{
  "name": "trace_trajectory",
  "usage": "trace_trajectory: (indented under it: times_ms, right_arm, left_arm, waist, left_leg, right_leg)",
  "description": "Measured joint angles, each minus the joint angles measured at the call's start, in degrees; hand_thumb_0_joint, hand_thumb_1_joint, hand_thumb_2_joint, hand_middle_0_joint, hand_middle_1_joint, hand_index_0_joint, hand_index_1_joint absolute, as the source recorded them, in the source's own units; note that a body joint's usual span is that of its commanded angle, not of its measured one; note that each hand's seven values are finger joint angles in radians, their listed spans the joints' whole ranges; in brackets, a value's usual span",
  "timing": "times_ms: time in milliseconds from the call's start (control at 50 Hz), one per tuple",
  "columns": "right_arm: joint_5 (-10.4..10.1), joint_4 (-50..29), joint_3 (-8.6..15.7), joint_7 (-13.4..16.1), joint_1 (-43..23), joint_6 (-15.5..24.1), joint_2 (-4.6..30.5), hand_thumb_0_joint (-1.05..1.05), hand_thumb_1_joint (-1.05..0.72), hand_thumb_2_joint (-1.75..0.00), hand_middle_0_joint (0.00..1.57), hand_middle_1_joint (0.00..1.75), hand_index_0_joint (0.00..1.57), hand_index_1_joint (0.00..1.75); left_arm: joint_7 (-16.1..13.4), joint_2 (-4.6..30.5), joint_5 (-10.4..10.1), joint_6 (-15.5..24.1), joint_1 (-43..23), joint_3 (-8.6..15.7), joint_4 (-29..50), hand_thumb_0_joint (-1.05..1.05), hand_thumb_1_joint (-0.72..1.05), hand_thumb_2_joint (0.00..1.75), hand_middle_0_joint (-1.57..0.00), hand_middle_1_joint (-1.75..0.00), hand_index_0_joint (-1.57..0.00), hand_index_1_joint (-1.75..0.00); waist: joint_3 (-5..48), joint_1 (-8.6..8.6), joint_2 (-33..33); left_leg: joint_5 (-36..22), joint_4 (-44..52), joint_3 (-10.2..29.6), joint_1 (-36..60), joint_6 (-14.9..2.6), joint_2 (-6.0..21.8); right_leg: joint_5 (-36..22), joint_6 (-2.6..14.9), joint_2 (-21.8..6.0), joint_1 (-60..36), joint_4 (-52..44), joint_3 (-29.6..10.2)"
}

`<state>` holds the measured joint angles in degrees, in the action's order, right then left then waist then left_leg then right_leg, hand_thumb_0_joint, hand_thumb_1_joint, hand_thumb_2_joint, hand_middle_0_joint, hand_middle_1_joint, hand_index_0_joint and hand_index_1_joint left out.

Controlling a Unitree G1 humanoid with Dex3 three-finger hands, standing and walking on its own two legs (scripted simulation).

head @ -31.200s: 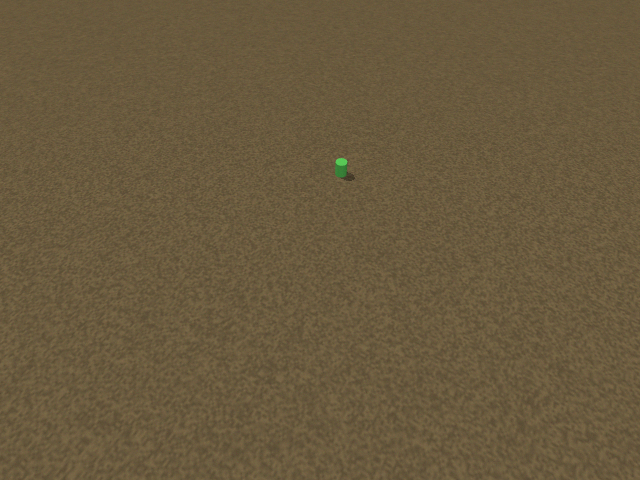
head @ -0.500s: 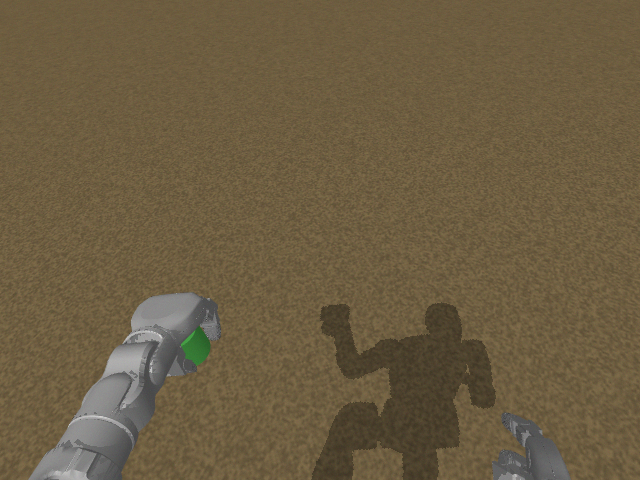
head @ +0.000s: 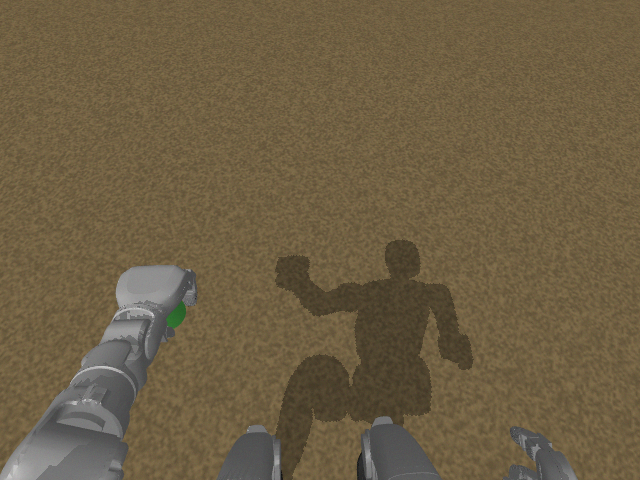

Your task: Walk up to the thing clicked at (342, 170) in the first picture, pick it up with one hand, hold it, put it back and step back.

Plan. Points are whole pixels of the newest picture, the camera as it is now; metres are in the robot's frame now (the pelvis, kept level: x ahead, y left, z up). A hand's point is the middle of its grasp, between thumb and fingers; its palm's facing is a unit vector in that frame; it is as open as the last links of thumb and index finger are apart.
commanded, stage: crouch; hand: left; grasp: from above
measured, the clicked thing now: (162, 306) +0.37 +0.23 -0.11
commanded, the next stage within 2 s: lower in 1.56 s
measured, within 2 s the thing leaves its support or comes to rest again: neither
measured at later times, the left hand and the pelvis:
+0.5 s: hand (194, 335) +0.39 +0.25 -0.34, palm faces -0.46 +0.01 -0.89, open 7.2 cm; pelvis -0.05 +0.01 -0.20, yaw -1 degrees
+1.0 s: hand (204, 339) +0.42 +0.26 -0.46, palm faces -0.46 -0.02 -0.89, open 7.1 cm; pelvis -0.05 +0.00 -0.31, yaw -3 degrees
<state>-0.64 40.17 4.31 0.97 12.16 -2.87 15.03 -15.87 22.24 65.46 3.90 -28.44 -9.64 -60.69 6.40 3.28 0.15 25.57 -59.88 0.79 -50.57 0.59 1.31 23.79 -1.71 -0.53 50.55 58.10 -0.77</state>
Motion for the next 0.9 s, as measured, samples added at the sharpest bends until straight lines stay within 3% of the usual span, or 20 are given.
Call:
trace_trajectory:
  times_ms: [80, 200, 340, 480, 660, 900]
  right_arm:
    - [0.8, 0.4, 0.5, -0.3, 1.2, 0.6, 0.4, 0.0, -0.9, -0.9, 0.2, 0.3, 0.2, 0.3]
    - [1.9, 1.4, 0.8, -0.1, 2.5, 1.4, 0.0, 0.01, -0.9, -0.89, 0.2, 0.3, 0.2, 0.3]
    - [2.8, 2.4, -0.3, -0.5, 2.1, 2.4, -1.5, 0.01, -0.9, -0.89, 0.2, 0.3, 0.2, 0.3]
    - [3.7, 2.1, -2.0, -2.0, 0.7, 4.3, -2.2, 0.01, -0.9, -0.89, 0.2, 0.3, 0.2, 0.3]
    - [5.4, 2.0, -2.8, -4.4, -1.9, 6.0, -1.2, 0.0, -0.9, -0.89, 0.2, 0.3, 0.2, 0.3]
    - [6.6, 1.5, -3.2, -6.4, -3.7, 5.8, -0.1, 0.0, -0.91, -0.9, 0.2, 0.3, 0.2, 0.3]
  left_arm:
    - [-2.4, 0.8, 0.9, -0.1, -4.3, 1.6, -4.3, -0.03, 0.24, 0.5, -0.66, -0.75, -0.87, -0.71]
    - [-3.6, 2.4, 1.2, -0.5, -7.8, 4.2, -5.6, -0.03, 0.24, 0.5, -0.66, -0.75, -0.88, -0.71]
    - [-3.2, 4.5, 1.0, -0.7, -12.2, 6.8, -8.7, -0.03, 0.24, 0.51, -0.66, -0.75, -0.88, -0.71]
    - [-2.3, 7.7, 2.0, 2.0, -16.1, 8.7, -11.1, -0.03, 0.24, 0.51, -0.66, -0.75, -0.88, -0.7]
    - [-3.8, 10.7, 4.8, 4.2, -19.5, 11.1, -12.3, -0.03, 0.24, 0.51, -0.66, -0.75, -0.89, -0.7]
    - [-3.9, 14.4, 4.9, 4.9, -23.4, 12.8, -15.5, -0.03, 0.24, 0.51, -0.66, -0.74, -0.89, -0.7]
  waist:
    - [2.0, 1.63, 0.4]
    - [4.1, 3.66, 1.6]
    - [5.0, 5.15, 2.6]
    - [4.7, 6.34, 2.7]
    - [3.5, 7.35, 1.8]
    - [0.8, 8.27, 0.5]
  left_leg:
    - [3.2, -10.2, 0.4, -11.9, -0.3, 0.0]
    - [6.9, -23.7, 0.7, -27.6, -0.88, -0.2]
    - [9.5, -35.6, 0.9, -41.5, -1.32, -0.6]
    - [11.0, -45.5, 2.0, -53.4, -1.26, -1.1]
    - [12.8, -55.9, 3.7, -64.3, -0.46, -1.9]
    - [14.3, -64.1, 5.0, -70.8, 0.22, -1.8]
  right_leg:
    - [2.9, -0.28, 0.1, 11.5, 9.6, 0.1]
    - [6.4, -0.67, 0.1, 26.9, 22.4, 0.0]
    - [8.9, -0.74, 0.1, 40.6, 34.0, -0.2]
    - [10.7, -0.98, 0.0, 51.9, 43.7, 0.4]
    - [12.9, -0.87, -0.4, 62.1, 53.8, 1.6]
    - [14.0, -0.8, 0.3, 68.6, 61.6, 2.4]
